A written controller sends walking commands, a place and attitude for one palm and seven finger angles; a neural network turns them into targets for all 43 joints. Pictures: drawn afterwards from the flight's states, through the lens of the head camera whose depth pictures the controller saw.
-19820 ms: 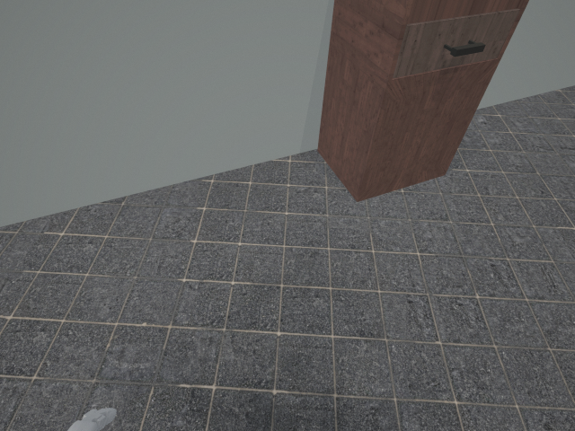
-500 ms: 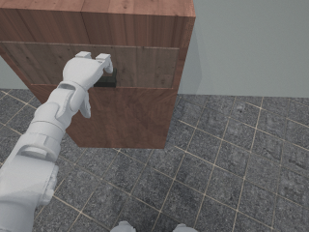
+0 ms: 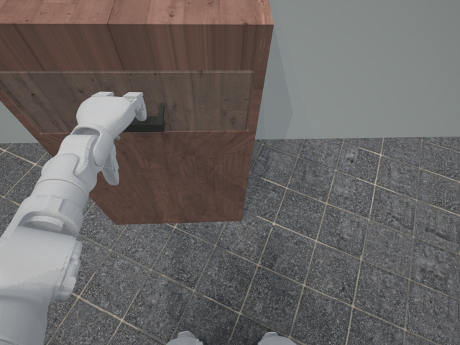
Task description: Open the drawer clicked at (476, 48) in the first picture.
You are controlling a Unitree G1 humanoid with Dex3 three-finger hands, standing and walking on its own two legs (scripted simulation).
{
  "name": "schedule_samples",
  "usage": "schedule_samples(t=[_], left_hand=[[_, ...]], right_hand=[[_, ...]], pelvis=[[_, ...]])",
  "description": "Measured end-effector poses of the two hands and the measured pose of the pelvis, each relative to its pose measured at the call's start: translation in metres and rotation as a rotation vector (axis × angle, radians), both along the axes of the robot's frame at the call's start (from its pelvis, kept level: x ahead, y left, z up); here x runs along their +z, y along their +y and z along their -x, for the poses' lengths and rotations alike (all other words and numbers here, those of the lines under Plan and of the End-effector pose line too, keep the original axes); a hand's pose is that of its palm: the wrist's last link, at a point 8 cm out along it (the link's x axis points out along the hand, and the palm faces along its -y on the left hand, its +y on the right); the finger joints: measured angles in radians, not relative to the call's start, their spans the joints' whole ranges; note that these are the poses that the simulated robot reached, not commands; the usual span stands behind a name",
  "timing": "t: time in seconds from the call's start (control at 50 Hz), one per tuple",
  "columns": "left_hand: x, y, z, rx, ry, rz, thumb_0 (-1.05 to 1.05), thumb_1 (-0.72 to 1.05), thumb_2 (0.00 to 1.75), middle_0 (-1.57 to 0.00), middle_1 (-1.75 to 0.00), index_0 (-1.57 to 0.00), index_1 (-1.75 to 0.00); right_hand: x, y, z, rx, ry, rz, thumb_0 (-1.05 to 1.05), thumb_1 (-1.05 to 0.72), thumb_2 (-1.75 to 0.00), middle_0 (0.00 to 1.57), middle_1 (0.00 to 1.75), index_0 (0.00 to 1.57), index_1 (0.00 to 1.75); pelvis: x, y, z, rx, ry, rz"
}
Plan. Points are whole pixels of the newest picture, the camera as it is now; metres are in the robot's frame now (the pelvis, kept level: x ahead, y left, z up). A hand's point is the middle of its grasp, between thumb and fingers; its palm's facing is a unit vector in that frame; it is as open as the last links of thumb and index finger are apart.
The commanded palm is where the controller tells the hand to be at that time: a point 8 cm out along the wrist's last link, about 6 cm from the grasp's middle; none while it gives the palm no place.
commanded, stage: move the hooked fingers above the handle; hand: left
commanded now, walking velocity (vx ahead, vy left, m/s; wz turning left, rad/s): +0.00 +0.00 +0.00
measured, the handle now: (133, 116) +0.58 +0.18 -0.01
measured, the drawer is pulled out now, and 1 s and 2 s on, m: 0.00 0.00 0.00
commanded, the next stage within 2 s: lower the fingers behind the handle in 1.34 s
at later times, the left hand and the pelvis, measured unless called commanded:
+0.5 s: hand (130, 124) +0.52 +0.17 +0.04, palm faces -0.23 -0.06 -0.97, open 13.7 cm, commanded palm +0.51 +0.19 +0.10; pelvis +0.01 -0.01 +0.00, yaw -1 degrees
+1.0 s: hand (146, 111) +0.53 +0.13 +0.06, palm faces -0.08 -0.13 -0.99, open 13.8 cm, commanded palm +0.52 +0.18 +0.11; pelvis +0.02 +0.00 +0.00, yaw +0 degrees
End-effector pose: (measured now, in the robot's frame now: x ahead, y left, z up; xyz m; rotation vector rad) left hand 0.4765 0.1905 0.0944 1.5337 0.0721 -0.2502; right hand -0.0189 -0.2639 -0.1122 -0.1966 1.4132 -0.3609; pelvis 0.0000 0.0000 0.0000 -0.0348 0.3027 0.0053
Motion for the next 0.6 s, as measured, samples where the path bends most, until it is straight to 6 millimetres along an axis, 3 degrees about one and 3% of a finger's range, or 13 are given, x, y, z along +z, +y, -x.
schedule_samples(t=[0.1,0.18,0.26,0.32,0.44,0.54,0.6], left_hand=[[0.009,-0.014,-0.006,-0.074,-0.209,0.074,0.0,-0.49,0.3,-0.33,-1.2,-0.32,-1.21],[0.02,-0.002,-0.026,0.078,-0.339,0.044,0.0,-0.49,0.3,-0.32,-1.2,-0.32,-1.21],[0.028,0.0,-0.035,0.192,-0.324,-0.02,0.0,-0.48,0.3,-0.34,-1.21,-0.37,-1.29],[0.031,-0.005,-0.037,0.256,-0.204,-0.05,0.0,-0.48,0.3,-0.34,-1.21,-0.36,-1.31],[0.012,-0.013,-0.034,0.19,0.032,-0.016,0.0,-0.49,0.3,-0.33,-1.2,-0.34,-1.26],[0.003,-0.022,-0.028,-0.005,-0.032,0.048,0.0,-0.49,0.3,-0.32,-1.2,-0.33,-1.23],[0.006,-0.015,-0.026,-0.019,-0.154,0.06,0.0,-0.49,0.3,-0.32,-1.2,-0.32,-1.22]], right_hand=[[0.0,-0.015,0.006,0.028,0.041,0.041,0.0,-0.9,-0.9,0.21,0.3,0.2,0.3],[-0.004,-0.02,0.003,0.021,0.031,0.041,0.0,-0.9,-0.9,0.21,0.3,0.2,0.3],[-0.008,-0.015,-0.002,0.008,0.029,0.0,0.0,-0.91,-0.9,0.2,0.3,0.2,0.3],[-0.007,-0.009,-0.006,-0.019,0.014,-0.028,0.0,-0.91,-0.9,0.2,0.3,0.2,0.3],[0.001,-0.004,-0.008,-0.054,-0.044,-0.015,0.0,-0.9,-0.9,0.21,0.3,0.2,0.3],[0.001,-0.007,-0.001,-0.042,-0.017,0.018,0.0,-0.9,-0.9,0.21,0.3,0.2,0.3],[-0.004,-0.009,0.003,-0.023,0.019,0.016,0.0,-0.9,-0.9,0.21,0.3,0.2,0.3]], pelvis=[[-0.009,0.0,0.001,0.014,0.037,0.005],[-0.013,-0.001,0.002,0.009,0.066,0.008],[-0.01,-0.001,0.001,0.001,0.071,0.009],[-0.004,-0.002,-0.001,-0.008,0.053,0.005],[0.002,-0.006,-0.005,-0.016,0.017,-0.001],[-0.002,-0.006,-0.006,-0.022,0.034,-0.003],[-0.007,-0.006,-0.007,-0.02,0.055,-0.002]])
